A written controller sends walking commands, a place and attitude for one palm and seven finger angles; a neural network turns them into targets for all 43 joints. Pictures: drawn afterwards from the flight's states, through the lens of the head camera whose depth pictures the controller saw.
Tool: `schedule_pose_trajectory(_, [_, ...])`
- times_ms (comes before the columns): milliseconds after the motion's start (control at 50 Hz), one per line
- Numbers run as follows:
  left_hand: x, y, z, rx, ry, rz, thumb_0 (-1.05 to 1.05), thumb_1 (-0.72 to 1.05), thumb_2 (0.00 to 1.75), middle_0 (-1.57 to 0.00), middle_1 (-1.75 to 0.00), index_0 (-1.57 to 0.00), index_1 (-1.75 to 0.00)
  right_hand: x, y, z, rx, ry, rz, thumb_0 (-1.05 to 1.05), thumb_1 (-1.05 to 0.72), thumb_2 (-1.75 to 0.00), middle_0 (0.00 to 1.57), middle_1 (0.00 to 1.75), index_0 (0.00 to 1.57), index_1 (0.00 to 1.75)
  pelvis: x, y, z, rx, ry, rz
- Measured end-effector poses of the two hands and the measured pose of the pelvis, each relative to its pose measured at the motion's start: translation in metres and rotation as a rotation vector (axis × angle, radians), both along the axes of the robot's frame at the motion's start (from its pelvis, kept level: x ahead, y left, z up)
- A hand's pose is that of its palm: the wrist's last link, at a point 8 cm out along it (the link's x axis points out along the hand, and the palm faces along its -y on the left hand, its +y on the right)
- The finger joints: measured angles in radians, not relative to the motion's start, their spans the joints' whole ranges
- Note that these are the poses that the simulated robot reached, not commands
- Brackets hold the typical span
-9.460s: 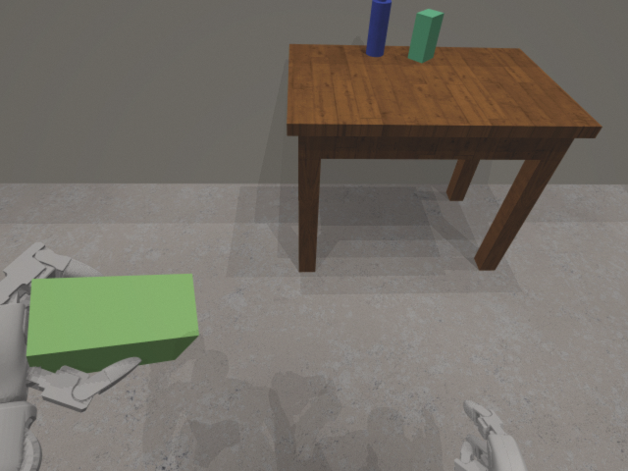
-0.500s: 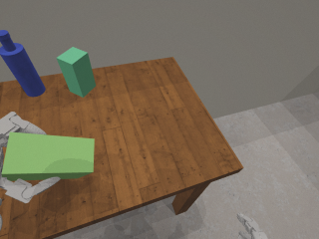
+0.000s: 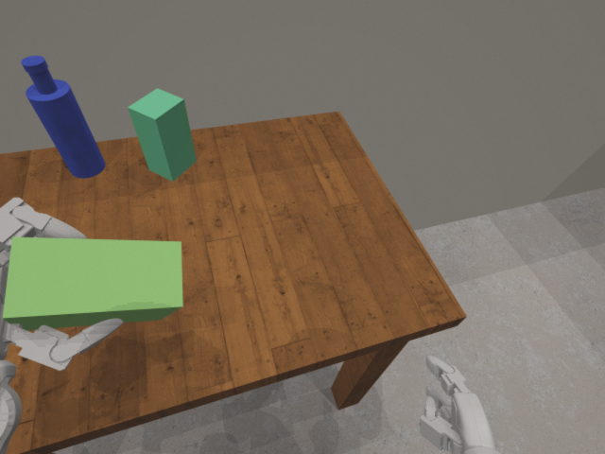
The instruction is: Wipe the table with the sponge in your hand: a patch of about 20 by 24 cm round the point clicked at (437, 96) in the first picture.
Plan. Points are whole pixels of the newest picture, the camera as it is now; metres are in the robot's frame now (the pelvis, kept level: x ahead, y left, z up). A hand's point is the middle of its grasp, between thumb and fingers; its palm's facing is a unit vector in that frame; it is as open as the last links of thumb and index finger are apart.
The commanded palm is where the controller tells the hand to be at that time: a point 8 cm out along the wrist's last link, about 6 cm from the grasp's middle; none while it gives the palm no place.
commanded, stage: shuffle to correct the standing spot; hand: left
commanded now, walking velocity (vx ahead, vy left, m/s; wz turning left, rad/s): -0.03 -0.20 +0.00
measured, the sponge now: (125, 285) +0.24 +0.21 +0.14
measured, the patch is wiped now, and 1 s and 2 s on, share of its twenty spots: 0.00 0.00 0.00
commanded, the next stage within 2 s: come to a stop and stand still in 0.26 s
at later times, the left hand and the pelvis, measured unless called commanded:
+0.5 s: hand (160, 292) +0.23 +0.17 +0.16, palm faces +0.29 -0.87 -0.39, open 10.6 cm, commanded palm +0.17 +0.21 +0.18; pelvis +0.00 -0.06 -0.01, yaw -1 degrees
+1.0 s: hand (112, 296) +0.22 +0.21 +0.15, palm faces +0.36 -0.86 -0.36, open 10.6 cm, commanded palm +0.17 +0.25 +0.18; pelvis +0.01 -0.03 +0.00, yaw +1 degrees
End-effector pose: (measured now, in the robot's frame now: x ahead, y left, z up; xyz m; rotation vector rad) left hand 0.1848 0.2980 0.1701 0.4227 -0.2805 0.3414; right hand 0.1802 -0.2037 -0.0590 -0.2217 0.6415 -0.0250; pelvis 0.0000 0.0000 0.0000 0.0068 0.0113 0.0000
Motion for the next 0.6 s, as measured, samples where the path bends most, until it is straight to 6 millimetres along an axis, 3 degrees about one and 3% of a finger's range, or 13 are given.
schedule_pose_trajectory(420, [0.008,-0.079,0.005,0.023,0.066,-0.083,-0.02,-0.53,1.02,-0.66,-1.37,-0.68,-1.36,-0.025,-0.095,-0.014,-0.030,0.029,-0.148,0.01,-0.90,-0.90,0.20,0.30,0.20,0.30,0.001,-0.057,-0.006,-0.001,0.012,-0.022])
schedule_pose_trajectory(600, [0.003,-0.088,0.005,0.014,0.106,-0.027,-0.02,-0.53,1.02,-0.66,-1.37,-0.68,-1.36,-0.022,-0.110,-0.019,-0.028,0.051,-0.157,0.01,-0.91,-0.90,0.20,0.30,0.20,0.30,0.010,-0.066,-0.003,-0.005,-0.002,0.002])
